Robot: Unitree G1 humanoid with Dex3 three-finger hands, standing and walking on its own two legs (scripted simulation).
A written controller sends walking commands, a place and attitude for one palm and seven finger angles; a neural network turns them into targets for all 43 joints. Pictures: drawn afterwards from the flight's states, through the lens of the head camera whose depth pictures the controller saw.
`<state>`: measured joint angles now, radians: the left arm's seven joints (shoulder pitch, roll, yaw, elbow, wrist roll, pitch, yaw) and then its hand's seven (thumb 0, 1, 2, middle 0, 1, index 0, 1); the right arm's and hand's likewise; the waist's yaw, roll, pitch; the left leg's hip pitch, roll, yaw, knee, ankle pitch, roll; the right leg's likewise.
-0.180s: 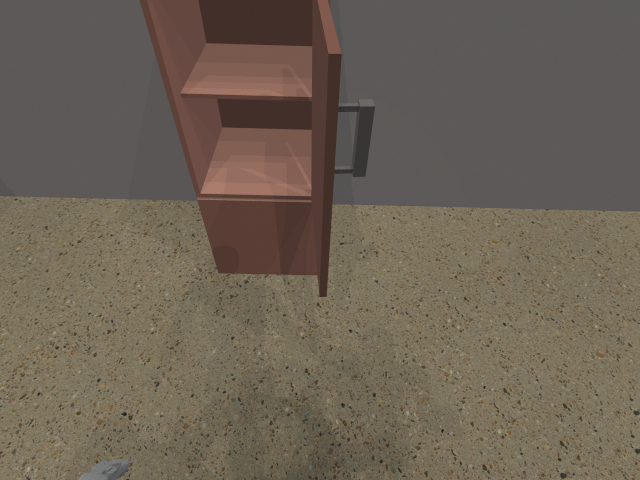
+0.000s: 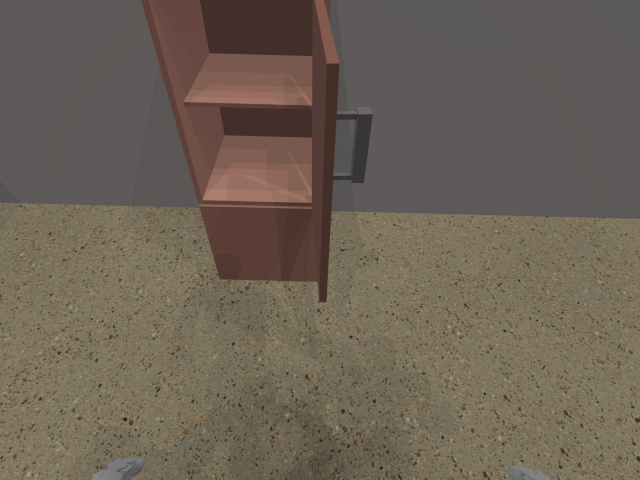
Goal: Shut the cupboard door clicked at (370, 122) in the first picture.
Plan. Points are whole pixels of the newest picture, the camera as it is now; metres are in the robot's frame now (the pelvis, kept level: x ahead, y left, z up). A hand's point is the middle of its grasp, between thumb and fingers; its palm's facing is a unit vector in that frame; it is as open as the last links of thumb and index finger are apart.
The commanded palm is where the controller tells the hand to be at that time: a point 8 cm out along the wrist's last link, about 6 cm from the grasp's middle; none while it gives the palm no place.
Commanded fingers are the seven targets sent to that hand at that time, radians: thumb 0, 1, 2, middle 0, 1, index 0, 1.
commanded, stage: stand and wait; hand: left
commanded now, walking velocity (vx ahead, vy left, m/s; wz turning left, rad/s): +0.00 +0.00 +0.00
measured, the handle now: (348, 147) +0.64 -0.01 +0.08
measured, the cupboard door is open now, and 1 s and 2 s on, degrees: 95 95 95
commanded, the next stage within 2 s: look at it before walking up in 0.66 s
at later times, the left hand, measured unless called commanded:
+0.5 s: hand out of the picture +0.06 +0.23 -0.15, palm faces -0.03 -0.94 -0.34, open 7.4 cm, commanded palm none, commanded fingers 0.00 0.90 0.90 -0.20 -0.30 -0.20 -0.30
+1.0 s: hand out of the picture +0.07 +0.22 -0.15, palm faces -0.04 -0.94 -0.33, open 7.4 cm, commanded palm none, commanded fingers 0.00 0.90 0.90 -0.20 -0.30 -0.20 -0.30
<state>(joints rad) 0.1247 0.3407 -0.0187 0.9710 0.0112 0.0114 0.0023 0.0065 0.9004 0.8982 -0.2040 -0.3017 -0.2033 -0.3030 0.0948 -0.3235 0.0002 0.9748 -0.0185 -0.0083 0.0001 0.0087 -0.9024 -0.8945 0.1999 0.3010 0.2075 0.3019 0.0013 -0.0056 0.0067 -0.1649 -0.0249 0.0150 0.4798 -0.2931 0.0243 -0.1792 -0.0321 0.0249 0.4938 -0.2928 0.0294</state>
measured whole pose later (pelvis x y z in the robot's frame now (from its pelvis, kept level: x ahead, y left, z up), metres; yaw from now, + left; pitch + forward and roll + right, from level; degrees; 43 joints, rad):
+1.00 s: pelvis -0.02 -0.02 +0.01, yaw -1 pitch -2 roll +0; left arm 0.13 0.33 -0.01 1.08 0.01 0.00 0.00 0.01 0.90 0.90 -0.20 -0.30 -0.20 -0.30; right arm 0.13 -0.33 0.00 1.11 -0.01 -0.01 0.00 0.01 -0.90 -0.89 0.20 0.30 0.21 0.30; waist -0.01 0.00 0.02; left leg -0.12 0.01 0.01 0.36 -0.20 -0.01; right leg -0.15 0.00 0.02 0.38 -0.21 0.00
